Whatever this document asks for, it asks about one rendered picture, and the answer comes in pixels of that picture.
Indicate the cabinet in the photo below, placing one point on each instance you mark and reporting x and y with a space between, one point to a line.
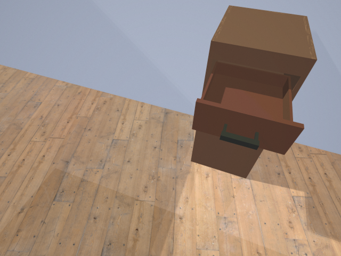
270 41

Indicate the drawer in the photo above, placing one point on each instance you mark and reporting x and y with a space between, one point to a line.
248 101

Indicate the handle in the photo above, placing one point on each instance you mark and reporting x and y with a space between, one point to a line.
240 140

